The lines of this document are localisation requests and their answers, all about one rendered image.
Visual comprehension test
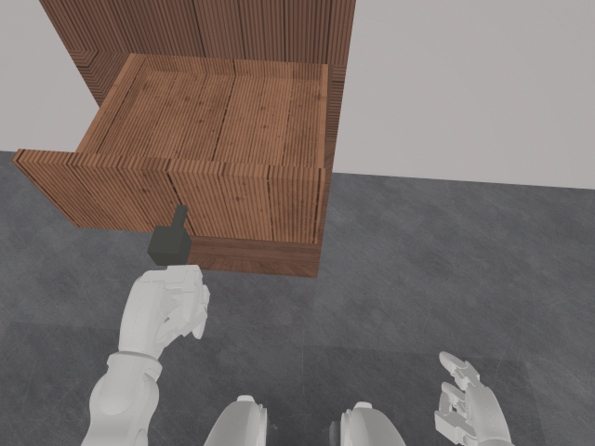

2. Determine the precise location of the left robot hand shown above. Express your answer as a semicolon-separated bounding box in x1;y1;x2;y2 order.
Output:
118;265;210;360

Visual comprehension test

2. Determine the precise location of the right robot hand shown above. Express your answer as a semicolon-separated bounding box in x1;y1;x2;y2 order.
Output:
434;351;511;446

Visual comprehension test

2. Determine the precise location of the drawer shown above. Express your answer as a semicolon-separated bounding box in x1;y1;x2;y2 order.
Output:
11;53;328;244

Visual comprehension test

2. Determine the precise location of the handle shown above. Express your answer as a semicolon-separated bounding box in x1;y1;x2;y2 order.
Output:
147;204;192;266

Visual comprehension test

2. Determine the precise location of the right robot shin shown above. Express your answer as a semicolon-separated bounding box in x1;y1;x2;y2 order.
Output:
353;401;373;409

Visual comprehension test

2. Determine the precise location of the left robot forearm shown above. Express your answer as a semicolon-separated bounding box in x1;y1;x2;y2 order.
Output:
81;351;163;446

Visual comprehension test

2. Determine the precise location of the cabinet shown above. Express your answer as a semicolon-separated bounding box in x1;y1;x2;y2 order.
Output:
39;0;356;278

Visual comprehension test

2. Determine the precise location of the right robot thigh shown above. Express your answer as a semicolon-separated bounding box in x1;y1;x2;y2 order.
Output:
340;407;406;446

